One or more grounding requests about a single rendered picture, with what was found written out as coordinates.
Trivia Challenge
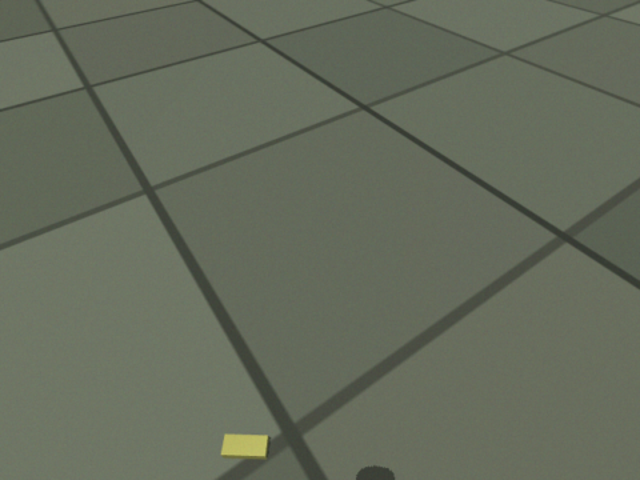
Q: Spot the small box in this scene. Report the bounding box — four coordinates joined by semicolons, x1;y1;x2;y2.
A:
221;434;269;460

